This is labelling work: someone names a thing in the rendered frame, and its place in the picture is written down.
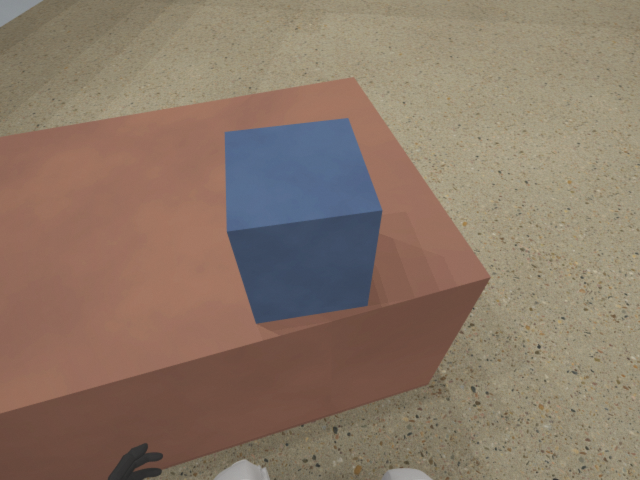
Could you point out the carton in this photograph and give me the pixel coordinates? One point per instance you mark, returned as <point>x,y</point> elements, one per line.
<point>303,218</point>

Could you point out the left robot hand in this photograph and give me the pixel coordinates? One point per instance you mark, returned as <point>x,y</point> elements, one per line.
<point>136,457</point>

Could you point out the pedestal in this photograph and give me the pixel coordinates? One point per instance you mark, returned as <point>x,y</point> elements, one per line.
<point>123,315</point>

